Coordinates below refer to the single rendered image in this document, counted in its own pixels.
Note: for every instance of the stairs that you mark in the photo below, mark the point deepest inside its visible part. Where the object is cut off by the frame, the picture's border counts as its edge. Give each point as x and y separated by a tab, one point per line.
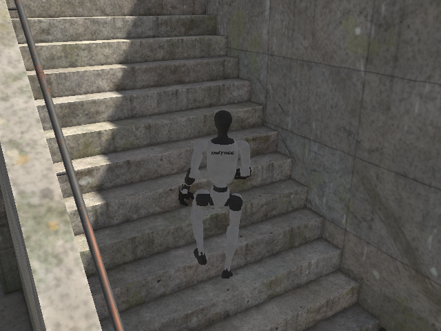
136	84

